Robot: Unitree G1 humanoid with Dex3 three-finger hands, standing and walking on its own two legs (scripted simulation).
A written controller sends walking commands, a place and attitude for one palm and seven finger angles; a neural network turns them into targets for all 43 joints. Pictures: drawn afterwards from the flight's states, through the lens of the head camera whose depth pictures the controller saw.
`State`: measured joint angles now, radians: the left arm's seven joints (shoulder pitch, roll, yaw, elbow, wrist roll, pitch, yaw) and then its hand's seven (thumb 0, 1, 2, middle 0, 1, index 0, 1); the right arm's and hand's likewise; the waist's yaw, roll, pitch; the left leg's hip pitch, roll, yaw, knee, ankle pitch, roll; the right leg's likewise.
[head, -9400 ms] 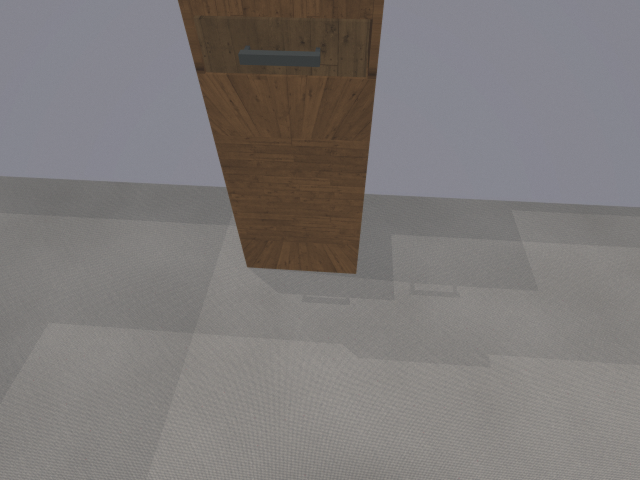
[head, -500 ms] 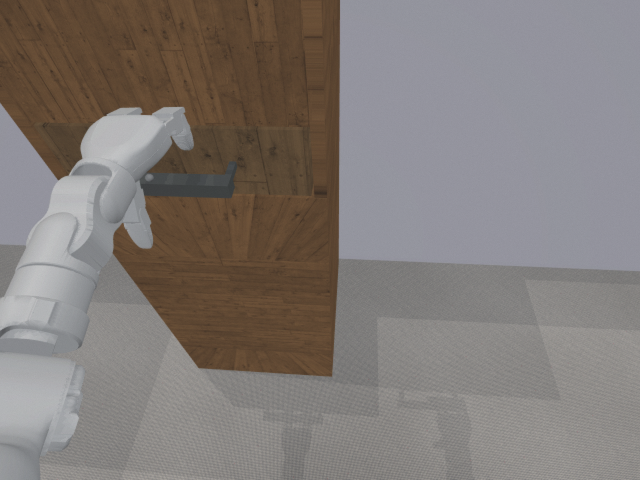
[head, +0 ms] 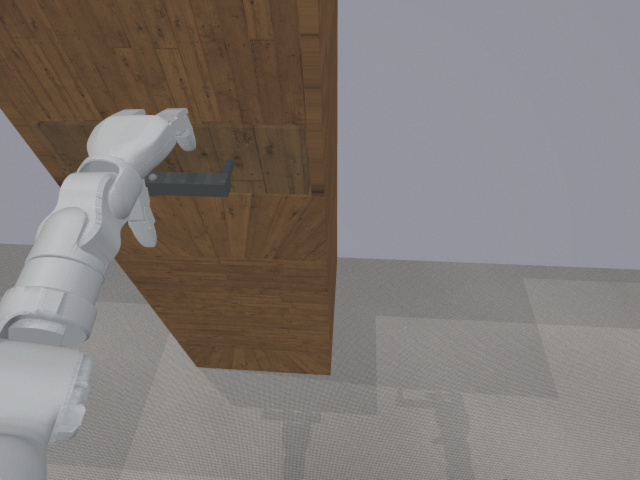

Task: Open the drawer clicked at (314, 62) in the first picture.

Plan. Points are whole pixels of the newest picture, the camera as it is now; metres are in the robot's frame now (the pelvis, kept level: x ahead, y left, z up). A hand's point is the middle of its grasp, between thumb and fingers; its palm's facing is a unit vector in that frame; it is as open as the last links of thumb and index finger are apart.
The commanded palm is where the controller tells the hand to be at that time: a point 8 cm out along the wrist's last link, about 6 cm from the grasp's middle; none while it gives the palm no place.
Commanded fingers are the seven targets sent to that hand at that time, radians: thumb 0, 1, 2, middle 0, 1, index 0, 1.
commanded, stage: lower the fingers behind the handle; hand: left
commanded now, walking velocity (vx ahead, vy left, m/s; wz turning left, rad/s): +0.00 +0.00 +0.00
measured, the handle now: (170, 174) +0.50 +0.24 +0.10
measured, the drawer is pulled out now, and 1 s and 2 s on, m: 0.00 0.00 0.00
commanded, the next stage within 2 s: close the thumb around the handle in 1.40 s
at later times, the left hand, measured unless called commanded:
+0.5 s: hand (162, 198) +0.45 +0.23 +0.11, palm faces -0.08 -0.03 -1.00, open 13.8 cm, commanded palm +0.44 +0.23 +0.18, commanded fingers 0.00 -0.50 0.30 -0.30 -1.20 -0.30 -1.20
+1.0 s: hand (165, 211) +0.45 +0.23 +0.08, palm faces -0.05 -0.04 -1.00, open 13.8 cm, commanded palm +0.43 +0.24 +0.14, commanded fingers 0.00 -0.50 0.30 -0.30 -1.20 -0.30 -1.20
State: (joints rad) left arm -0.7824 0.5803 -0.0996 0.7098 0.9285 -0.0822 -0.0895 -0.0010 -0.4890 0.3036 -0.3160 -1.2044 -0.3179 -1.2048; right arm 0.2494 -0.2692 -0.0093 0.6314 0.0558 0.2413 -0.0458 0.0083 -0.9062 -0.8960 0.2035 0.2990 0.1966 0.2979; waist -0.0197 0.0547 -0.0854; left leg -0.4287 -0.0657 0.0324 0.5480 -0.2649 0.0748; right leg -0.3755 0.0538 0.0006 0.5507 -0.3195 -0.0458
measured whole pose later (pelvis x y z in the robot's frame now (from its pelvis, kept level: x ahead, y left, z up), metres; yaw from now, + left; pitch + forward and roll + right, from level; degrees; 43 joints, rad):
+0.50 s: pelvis +0.00 +0.00 +0.00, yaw -1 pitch +10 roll +0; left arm -0.72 0.58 -0.07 0.75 0.95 -0.11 -0.03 0.00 -0.49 0.30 -0.32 -1.21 -0.33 -1.21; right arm 0.27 -0.27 -0.02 0.64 0.05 0.25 -0.05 0.01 -0.91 -0.90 0.20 0.30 0.20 0.30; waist -0.03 0.05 -0.10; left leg -0.48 -0.05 0.04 0.59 -0.29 0.07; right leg -0.42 0.07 0.00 0.58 -0.33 -0.05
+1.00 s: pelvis +0.00 +0.00 -0.01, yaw -1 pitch +12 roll -1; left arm -0.69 0.56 -0.05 0.78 0.98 -0.16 0.06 0.00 -0.49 0.30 -0.31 -1.20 -0.32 -1.20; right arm 0.29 -0.26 -0.04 0.65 0.04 0.25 -0.05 0.01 -0.91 -0.90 0.20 0.30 0.20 0.30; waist -0.04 0.04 -0.12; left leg -0.54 -0.05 0.04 0.65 -0.31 0.07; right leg -0.48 0.07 0.00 0.63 -0.35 -0.05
